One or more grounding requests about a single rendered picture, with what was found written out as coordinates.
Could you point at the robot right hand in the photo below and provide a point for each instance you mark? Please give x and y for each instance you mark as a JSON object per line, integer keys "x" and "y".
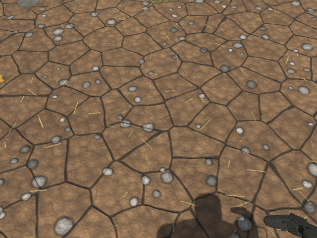
{"x": 292, "y": 223}

